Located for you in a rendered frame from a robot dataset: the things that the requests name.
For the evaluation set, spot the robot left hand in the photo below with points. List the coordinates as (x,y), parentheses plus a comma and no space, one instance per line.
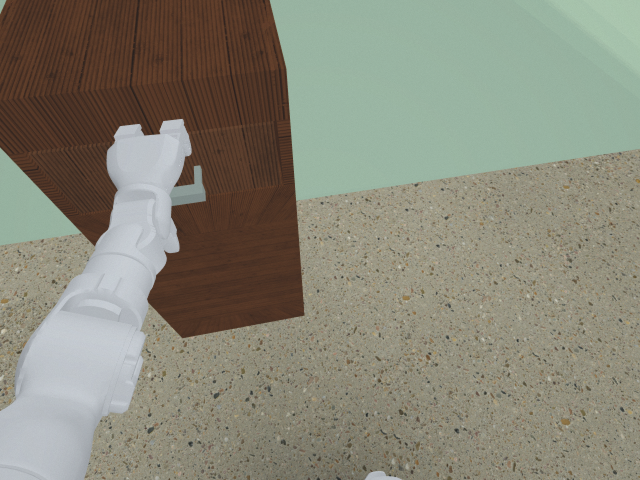
(156,160)

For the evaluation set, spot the left robot forearm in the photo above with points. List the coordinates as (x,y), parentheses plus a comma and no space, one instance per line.
(119,275)

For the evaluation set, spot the drawer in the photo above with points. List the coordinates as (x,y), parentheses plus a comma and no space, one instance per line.
(231,158)

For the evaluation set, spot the left robot upper arm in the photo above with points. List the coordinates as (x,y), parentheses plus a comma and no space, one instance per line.
(81,369)

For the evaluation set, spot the handle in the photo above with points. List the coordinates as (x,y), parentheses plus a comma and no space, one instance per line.
(189,193)

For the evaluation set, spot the cabinet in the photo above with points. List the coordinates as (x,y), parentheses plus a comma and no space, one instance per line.
(73,71)

